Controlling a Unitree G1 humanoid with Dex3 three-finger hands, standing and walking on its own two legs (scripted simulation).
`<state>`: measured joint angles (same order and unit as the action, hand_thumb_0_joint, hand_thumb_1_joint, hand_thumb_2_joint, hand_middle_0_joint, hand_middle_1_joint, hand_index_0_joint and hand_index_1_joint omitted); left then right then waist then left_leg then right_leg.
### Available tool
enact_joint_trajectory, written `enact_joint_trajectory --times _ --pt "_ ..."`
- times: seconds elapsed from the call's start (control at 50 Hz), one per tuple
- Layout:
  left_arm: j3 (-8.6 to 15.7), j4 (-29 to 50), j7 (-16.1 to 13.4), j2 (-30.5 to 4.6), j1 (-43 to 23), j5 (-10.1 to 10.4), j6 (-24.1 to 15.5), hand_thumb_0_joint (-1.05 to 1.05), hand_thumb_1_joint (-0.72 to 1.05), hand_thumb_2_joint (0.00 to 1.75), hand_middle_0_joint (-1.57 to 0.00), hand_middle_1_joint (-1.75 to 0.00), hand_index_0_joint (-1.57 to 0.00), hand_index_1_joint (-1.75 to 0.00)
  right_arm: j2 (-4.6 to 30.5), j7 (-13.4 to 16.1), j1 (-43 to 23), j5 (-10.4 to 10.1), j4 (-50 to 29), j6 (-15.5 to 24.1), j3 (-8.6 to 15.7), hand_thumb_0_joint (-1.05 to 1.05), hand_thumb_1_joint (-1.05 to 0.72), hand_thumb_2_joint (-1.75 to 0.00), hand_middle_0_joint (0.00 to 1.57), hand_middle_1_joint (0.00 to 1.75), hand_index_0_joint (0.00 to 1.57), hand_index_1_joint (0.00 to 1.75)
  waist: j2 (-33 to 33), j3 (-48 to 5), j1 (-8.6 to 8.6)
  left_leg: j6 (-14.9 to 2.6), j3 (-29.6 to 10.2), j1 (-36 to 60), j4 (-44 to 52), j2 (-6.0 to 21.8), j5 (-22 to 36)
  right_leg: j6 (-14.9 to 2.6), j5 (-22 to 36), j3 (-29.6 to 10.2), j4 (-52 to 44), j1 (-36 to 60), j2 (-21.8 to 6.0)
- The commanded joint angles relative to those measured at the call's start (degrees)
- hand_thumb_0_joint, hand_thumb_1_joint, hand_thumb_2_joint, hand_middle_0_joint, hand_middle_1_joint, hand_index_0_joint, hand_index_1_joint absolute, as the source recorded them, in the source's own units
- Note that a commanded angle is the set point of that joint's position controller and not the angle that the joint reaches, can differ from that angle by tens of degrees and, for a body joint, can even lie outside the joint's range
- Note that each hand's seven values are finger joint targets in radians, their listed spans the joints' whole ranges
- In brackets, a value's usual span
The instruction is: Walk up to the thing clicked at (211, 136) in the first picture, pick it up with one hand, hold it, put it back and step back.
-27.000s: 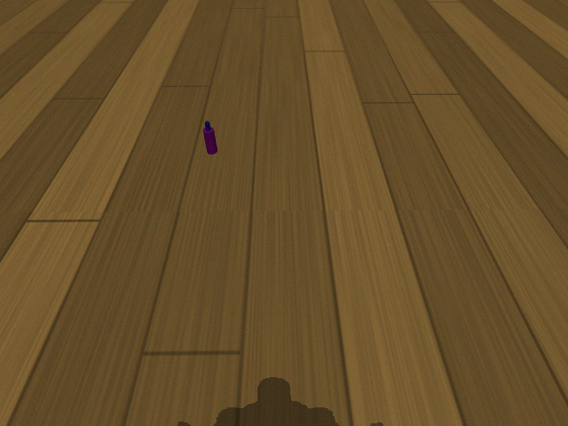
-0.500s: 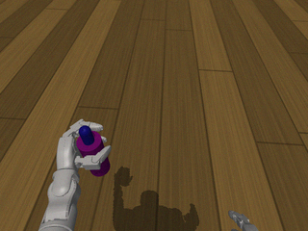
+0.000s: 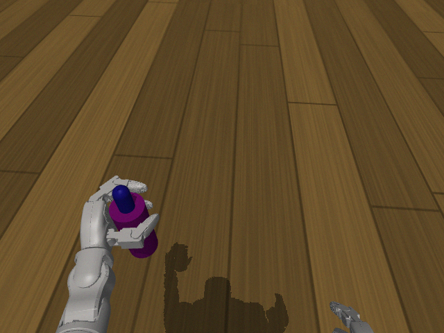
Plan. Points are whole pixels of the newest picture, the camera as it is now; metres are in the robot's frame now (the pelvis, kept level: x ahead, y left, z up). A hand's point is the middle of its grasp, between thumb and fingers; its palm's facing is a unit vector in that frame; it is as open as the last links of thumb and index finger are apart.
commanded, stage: hold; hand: left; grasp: from the side
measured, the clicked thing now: (133, 220) +0.33 +0.17 +0.02
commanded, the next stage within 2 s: crouch in 1.22 s
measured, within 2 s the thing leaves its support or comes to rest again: neither
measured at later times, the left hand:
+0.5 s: hand (133, 217) +0.32 +0.16 +0.05, palm faces +0.10 -1.00 +0.00, open 8.1 cm
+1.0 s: hand (133, 217) +0.32 +0.16 +0.05, palm faces +0.10 -1.00 -0.01, open 8.1 cm
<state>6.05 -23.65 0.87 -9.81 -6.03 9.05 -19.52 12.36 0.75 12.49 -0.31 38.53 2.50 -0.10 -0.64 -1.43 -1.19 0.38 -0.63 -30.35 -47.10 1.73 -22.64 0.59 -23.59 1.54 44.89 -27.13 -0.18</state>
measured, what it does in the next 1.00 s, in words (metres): stands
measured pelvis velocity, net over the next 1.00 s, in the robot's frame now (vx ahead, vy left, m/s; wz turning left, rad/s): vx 0.00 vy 0.00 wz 0.00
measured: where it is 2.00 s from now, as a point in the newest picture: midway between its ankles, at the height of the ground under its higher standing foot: outside the picture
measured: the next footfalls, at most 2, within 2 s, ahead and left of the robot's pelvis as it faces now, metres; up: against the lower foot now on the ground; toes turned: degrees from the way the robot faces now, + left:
none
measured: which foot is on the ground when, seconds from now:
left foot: down 0.00-1.00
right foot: down 0.00-1.00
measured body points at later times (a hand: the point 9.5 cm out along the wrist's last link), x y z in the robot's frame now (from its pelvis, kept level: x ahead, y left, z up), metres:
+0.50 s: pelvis +0.00 +0.01 +0.00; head +0.04 +0.01 +0.45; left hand +0.31 +0.21 +0.05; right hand +0.13 -0.23 -0.11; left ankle +0.01 +0.12 -0.71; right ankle -0.01 -0.13 -0.71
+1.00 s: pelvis +0.00 +0.00 +0.00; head +0.04 +0.01 +0.45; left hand +0.31 +0.21 +0.05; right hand +0.13 -0.24 -0.11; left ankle +0.01 +0.12 -0.71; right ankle -0.01 -0.13 -0.71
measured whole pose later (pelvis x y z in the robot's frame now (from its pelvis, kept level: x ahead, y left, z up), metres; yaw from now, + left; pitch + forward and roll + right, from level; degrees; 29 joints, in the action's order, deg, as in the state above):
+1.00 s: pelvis +0.00 +0.00 +0.00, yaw +0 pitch +5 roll -2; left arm 4.9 -21.5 0.1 -9.6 -4.9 8.6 -19.3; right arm 12.1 0.5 12.9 -0.4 38.6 2.5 -0.2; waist -0.6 -1.4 -1.0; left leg 0.1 -0.6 -30.1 -47.5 1.7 -23.0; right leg 0.9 -23.6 1.4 44.8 -26.7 -0.2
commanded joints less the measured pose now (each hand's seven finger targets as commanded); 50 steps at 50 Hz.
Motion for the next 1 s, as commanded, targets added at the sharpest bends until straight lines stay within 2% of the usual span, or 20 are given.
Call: enact_joint_trajectory --times 0.0,0.06,0.18,0.26,0.3,0.32,0.36,0.46,0.48,0.56,0.58,0.6,0.66,0.72,0.76,0.8,0.84,0.88,0.92,0.98 --pt "2.89 17.21 -0.16 -6.94 -20.18 0.55 -5.89 0.00 0.47 1.18 -1.25 -1.34 -1.27 -1.33 7.05 0.78 -1.90 0.05 -7.06 2.16 2.73 0.00 -0.90 -0.90 0.20 0.30 0.20 0.30 -0.92 -16.98 -0.25 -0.74 0.57 10.01 5.70 -1.15 15.54 -0.56 18.90 0.10 -5.92 5.37 0.49" --pt "2.78 19.44 -0.48 -6.38 -19.89 0.93 -5.79 0.00 0.45 1.19 -1.24 -1.33 -1.26 -1.33 7.05 0.90 -1.59 0.14 -7.16 2.32 2.63 0.00 -0.90 -0.90 0.20 0.30 0.20 0.30 -1.09 -18.97 -0.30 -0.76 0.35 11.27 5.76 -1.08 16.74 -0.57 19.86 0.29 -5.79 6.32 0.64" --pt "3.48 15.78 -0.57 -6.87 -18.06 0.45 -5.29 0.00 0.45 1.20 -1.25 -1.34 -1.27 -1.34 7.28 0.88 -1.84 0.02 -6.96 2.06 2.77 0.00 -0.90 -0.90 0.20 0.30 0.20 0.30 -1.32 -16.47 -0.15 -0.63 0.11 10.13 6.16 -0.76 16.56 -0.87 18.74 0.59 -5.49 4.72 0.93" --pt "2.14 15.08 -0.07 -6.12 -18.75 0.32 -5.13 0.00 0.48 1.20 -1.26 -1.35 -1.28 -1.34 7.44 0.67 -2.01 0.00 -7.04 2.08 3.00 0.00 -0.90 -0.90 0.20 0.30 0.20 0.30 -1.74 -14.95 -0.46 -0.52 0.07 9.81 6.62 -0.75 14.24 -0.99 16.56 0.59 -5.84 3.60 0.88" --pt "1.46 16.72 -0.06 -5.49 -18.67 0.48 -5.35 0.00 0.47 1.19 -1.25 -1.34 -1.27 -1.33 7.56 0.48 -2.00 -0.02 -7.35 2.30 3.08 0.00 -0.90 -0.90 0.20 0.30 0.20 0.30 -2.00 -15.86 -0.18 -0.32 -0.04 10.65 6.69 -0.67 15.07 -1.11 17.05 0.77 -5.47 4.16 0.97" --pt "1.65 18.65 -0.18 -6.10 -19.66 0.52 -5.53 0.00 0.47 1.19 -1.25 -1.33 -1.26 -1.33 7.36 0.60 -1.52 0.05 -7.29 2.25 3.09 0.00 -0.90 -0.90 0.20 0.30 0.20 0.30 -2.92 -19.04 0.14 -0.39 0.02 11.91 6.02 -0.81 16.83 -1.03 18.65 0.60 -5.46 5.23 0.85" --pt "1.02 18.64 -0.43 -5.17 -17.54 0.48 -5.33 0.00 0.47 1.18 -1.25 -1.33 -1.26 -1.32 7.35 0.41 -1.54 0.01 -7.61 2.59 2.97 0.00 -0.90 -0.90 0.20 0.30 0.20 0.30 -2.17 -18.52 0.08 -0.30 -0.20 12.29 5.99 -0.62 18.31 -1.06 19.62 0.90 -4.98 5.42 1.11" --pt "2.92 18.89 -1.12 -6.30 -17.95 0.70 -5.53 0.00 0.43 1.19 -1.24 -1.34 -1.25 -1.33 7.18 0.55 -1.78 -0.06 -7.45 2.59 2.88 0.00 -0.90 -0.90 0.20 0.30 0.20 0.30 -0.72 -17.22 0.16 -0.48 -0.29 10.59 6.41 -0.65 15.72 -0.93 17.68 0.90 -5.55 5.62 1.08" --pt "2.95 17.47 -1.29 -6.08 -17.65 0.59 -5.38 0.00 0.42 1.19 -1.24 -1.33 -1.25 -1.33 7.03 0.60 -2.54 -0.09 -7.49 2.47 2.69 0.00 -0.90 -0.90 0.20 0.30 0.20 0.30 -0.76 -14.67 0.07 -0.52 -0.04 8.96 6.75 -0.84 13.57 -0.90 16.16 0.73 -5.84 4.60 0.95" --pt "2.23 17.79 -1.07 -5.82 -16.58 0.14 -5.55 0.00 0.45 1.18 -1.23 -1.32 -1.24 -1.32 7.24 0.66 -2.08 0.10 -7.58 2.25 2.91 0.00 -0.90 -0.90 0.20 0.30 0.20 0.30 -0.92 -16.47 -0.30 -0.61 0.10 10.48 6.10 -0.75 15.71 -0.86 17.91 0.63 -5.43 4.64 0.94" --pt "2.14 18.39 -0.97 -6.11 -15.49 -0.05 -5.38 0.00 0.46 1.20 -1.22 -1.33 -1.24 -1.32 7.54 0.58 -1.22 0.06 -7.26 2.19 3.20 0.00 -0.90 -0.90 0.20 0.30 0.20 0.30 -1.38 -18.08 0.31 -0.48 -0.29 11.70 6.23 -0.48 17.78 -1.04 18.97 1.03 -5.00 5.29 1.12" --pt "1.15 16.93 -0.88 -5.14 -15.85 -0.20 -5.16 0.00 0.48 1.20 -1.23 -1.33 -1.25 -1.33 7.29 0.59 -2.03 -0.03 -7.33 2.10 2.98 0.00 -0.90 -0.90 0.20 0.30 0.20 0.30 -1.90 -15.34 -0.16 -0.41 0.08 10.55 6.46 -0.75 15.94 -1.03 17.81 0.74 -5.38 4.22 0.95" --pt "2.43 19.37 -0.78 -6.24 -17.87 0.33 -5.67 0.00 0.47 1.20 -1.23 -1.33 -1.25 -1.33 7.17 0.57 -2.06 0.01 -7.60 2.33 3.00 0.00 -0.90 -0.90 0.20 0.30 0.20 0.30 -1.44 -17.95 0.15 -0.47 0.03 10.80 6.18 -0.83 15.88 -0.93 18.13 0.66 -5.47 5.87 0.84" --pt "0.96 18.15 -0.84 -4.78 -17.30 0.26 -5.46 0.00 0.44 1.19 -1.23 -1.33 -1.24 -1.32 7.17 0.48 -1.93 0.13 -7.30 2.51 2.88 0.00 -0.90 -0.90 0.20 0.30 0.20 0.30 -2.31 -16.21 -0.60 -0.31 -0.27 10.97 6.14 -0.48 16.34 -1.07 17.79 0.90 -4.95 3.51 1.14" --pt "2.14 16.83 -0.95 -5.36 -18.12 0.46 -5.74 0.00 0.47 1.20 -1.23 -1.33 -1.24 -1.33 7.51 0.37 -1.58 0.14 -6.73 2.65 3.17 0.00 -0.90 -0.90 0.20 0.30 0.20 0.30 -2.11 -15.16 -0.61 -0.15 -0.83 10.45 6.40 -0.23 15.25 -1.21 16.25 1.33 -4.44 2.54 1.25" --pt "2.43 18.54 -0.85 -6.41 -17.91 0.36 -5.98 0.00 0.47 1.20 -1.22 -1.33 -1.23 -1.32 7.68 0.39 -1.10 0.16 -7.09 2.63 3.19 0.00 -0.90 -0.90 0.20 0.30 0.20 0.30 -1.85 -18.71 -0.35 -0.41 -0.61 11.96 5.72 -0.38 17.52 -1.11 18.50 1.04 -4.47 4.30 1.13" --pt "1.18 19.32 -0.57 -5.45 -16.80 0.38 -5.92 0.00 0.46 1.19 -1.22 -1.32 -1.23 -1.32 7.20 0.50 -1.07 0.22 -7.30 2.37 2.89 0.00 -0.90 -0.90 0.20 0.30 0.20 0.30 -1.19 -18.85 -0.33 -0.63 -0.22 11.37 5.16 -0.68 18.55 -0.80 20.43 0.72 -4.78 5.59 0.95" --pt "1.53 18.56 -0.63 -5.52 -15.55 0.46 -5.55 0.00 0.44 1.20 -1.23 -1.34 -1.25 -1.34 7.40 0.46 -1.11 0.14 -7.16 2.57 3.00 0.00 -0.90 -0.90 0.20 0.30 0.20 0.30 -0.70 -18.71 0.00 -0.70 -0.19 11.09 5.14 -0.68 19.20 -0.78 21.13 0.75 -4.81 6.05 0.92" --pt "1.89 18.86 -0.62 -6.34 -18.10 0.30 -5.53 0.00 0.44 1.19 -1.23 -1.33 -1.24 -1.33 7.33 0.52 -2.24 -0.13 -7.48 2.45 2.89 0.00 -0.90 -0.90 0.20 0.30 0.20 0.30 -1.52 -16.66 -0.18 -0.52 0.08 10.73 6.00 -0.78 16.19 -0.91 18.45 0.61 -5.53 4.84 0.83" --pt "1.49 16.39 -0.86 -4.81 -16.67 0.49 -5.00 0.00 0.45 1.19 -1.22 -1.32 -1.23 -1.31 7.22 0.38 -2.11 -0.05 -7.14 2.40 2.88 0.00 -0.89 -0.90 0.20 0.30 0.20 0.30 -1.31 -14.74 -0.13 -0.40 -0.17 9.22 6.29 -0.63 14.37 -1.08 16.50 0.87 -5.37 3.87 0.93"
